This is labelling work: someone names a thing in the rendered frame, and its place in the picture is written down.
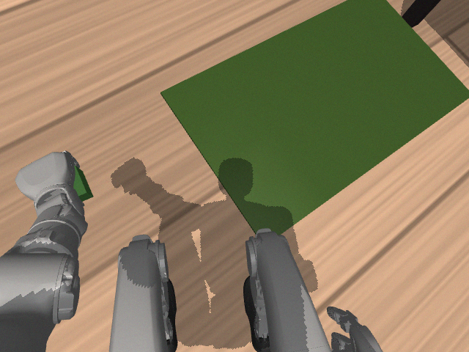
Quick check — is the small box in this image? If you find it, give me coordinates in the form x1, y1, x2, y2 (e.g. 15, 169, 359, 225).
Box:
73, 166, 93, 201

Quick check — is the left robot hand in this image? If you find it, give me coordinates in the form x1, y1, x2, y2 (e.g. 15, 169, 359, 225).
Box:
15, 150, 84, 206

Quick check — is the right robot hand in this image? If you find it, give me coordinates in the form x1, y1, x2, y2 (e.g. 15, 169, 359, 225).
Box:
327, 307, 383, 352

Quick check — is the left robot arm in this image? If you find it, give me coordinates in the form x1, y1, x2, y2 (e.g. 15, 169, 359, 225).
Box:
0, 185, 88, 352

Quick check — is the right robot foot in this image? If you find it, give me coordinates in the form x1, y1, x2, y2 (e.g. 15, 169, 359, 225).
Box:
243, 276, 270, 352

